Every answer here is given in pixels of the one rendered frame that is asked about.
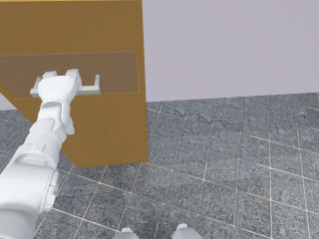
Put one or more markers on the drawer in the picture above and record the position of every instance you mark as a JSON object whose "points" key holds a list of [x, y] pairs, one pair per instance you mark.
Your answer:
{"points": [[118, 70]]}

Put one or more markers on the handle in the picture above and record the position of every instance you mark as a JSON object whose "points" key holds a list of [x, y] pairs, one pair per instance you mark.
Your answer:
{"points": [[82, 90]]}

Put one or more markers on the robot left hand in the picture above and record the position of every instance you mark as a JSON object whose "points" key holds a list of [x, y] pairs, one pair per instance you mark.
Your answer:
{"points": [[62, 88]]}

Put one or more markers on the cabinet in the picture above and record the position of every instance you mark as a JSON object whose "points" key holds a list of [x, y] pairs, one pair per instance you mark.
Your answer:
{"points": [[109, 129]]}

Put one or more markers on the robot left forearm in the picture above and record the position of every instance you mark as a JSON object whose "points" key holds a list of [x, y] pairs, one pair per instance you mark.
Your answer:
{"points": [[47, 134]]}

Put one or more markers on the robot left shin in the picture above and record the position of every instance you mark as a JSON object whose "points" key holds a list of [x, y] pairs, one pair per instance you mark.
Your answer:
{"points": [[127, 229]]}

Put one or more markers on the right robot thigh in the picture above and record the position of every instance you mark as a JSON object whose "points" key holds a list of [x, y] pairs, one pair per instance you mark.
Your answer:
{"points": [[185, 233]]}

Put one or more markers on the robot left upper arm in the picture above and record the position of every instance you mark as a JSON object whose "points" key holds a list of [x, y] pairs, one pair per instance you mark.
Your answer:
{"points": [[26, 191]]}

